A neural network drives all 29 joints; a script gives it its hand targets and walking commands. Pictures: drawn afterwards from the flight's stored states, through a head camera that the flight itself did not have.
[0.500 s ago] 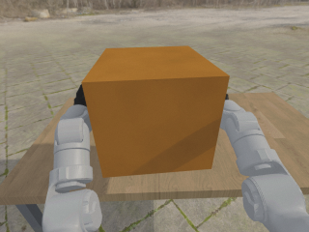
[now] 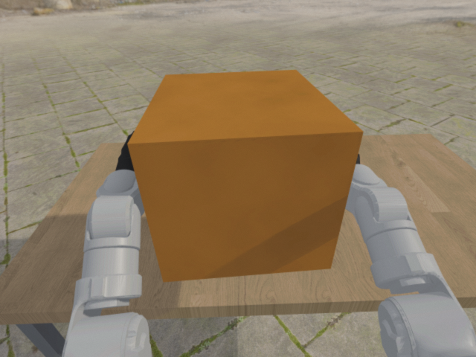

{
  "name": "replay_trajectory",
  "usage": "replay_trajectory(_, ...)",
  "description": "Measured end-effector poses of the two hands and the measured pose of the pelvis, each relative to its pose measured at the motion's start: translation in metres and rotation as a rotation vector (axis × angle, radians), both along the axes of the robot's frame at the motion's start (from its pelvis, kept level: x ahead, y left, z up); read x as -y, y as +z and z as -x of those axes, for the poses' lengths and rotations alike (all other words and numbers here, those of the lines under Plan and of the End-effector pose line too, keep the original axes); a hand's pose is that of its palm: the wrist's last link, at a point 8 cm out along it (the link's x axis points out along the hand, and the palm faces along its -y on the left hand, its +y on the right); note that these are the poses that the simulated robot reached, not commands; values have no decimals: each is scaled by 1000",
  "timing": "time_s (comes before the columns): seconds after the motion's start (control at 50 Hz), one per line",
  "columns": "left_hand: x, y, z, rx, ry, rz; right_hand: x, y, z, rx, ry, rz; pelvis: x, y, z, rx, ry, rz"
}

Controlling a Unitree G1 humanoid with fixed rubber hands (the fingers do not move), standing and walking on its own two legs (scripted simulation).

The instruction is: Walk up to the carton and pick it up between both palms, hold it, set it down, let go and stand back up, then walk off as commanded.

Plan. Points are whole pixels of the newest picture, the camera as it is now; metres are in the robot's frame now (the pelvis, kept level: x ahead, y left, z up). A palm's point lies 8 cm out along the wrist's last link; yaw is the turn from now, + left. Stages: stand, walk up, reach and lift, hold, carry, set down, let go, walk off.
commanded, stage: hold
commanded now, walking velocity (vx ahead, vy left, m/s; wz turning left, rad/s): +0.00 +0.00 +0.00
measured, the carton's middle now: (239, 161) +0.41 +0.00 +0.20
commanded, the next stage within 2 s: set down in 0.98 s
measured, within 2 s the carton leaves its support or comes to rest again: neither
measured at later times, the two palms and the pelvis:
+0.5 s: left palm (110, 177) +0.32 +0.19 +0.25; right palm (351, 163) +0.33 -0.17 +0.24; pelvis -0.04 +0.00 +0.00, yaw +0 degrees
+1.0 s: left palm (129, 173) +0.36 +0.18 +0.22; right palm (345, 170) +0.36 -0.18 +0.21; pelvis -0.01 +0.00 +0.00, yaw +0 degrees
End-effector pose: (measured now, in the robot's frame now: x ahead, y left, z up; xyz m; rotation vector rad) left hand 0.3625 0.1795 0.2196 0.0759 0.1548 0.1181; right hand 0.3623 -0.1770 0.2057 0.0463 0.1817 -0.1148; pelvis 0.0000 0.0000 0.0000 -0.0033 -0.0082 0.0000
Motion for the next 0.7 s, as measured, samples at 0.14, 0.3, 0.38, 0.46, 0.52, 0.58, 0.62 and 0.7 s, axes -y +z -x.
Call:
replay_trajectory(0.14, -3, 4, 16, 18, 7, -4, -2, 9, 12, 19, 8, -4, 0, 0, 4, 6, 0, 0)
replay_trajectory(0.3, -6, 13, 37, 25, 17, 18, -5, 18, 30, 26, 15, -2, -1, -1, 20, 28, -1, 1)
replay_trajectory(0.38, -9, 23, 44, 42, 31, 34, -9, 28, 33, 42, 28, 5, -1, -2, 28, 39, -1, 2)
replay_trajectory(0.46, -12, 27, 44, 39, 31, 57, -11, 35, 33, 40, 30, 33, -2, -2, 34, 46, -1, 2)
replay_trajectory(0.52, -12, 26, 42, 27, 25, 67, -11, 35, 33, 28, 27, 46, -2, -2, 36, 49, -1, 3)
replay_trajectory(0.58, -12, 22, 38, 10, 18, 69, -11, 29, 32, 10, 22, 50, -3, -2, 37, 49, -1, 4)
replay_trajectory(0.62, -12, 19, 35, -2, 15, 69, -11, 24, 30, -2, 19, 49, -4, -2, 36, 48, -1, 5)
replay_trajectory(0.7, -12, 14, 28, -13, 12, 62, -12, 17, 25, -14, 16, 48, -5, -1, 32, 42, -1, 7)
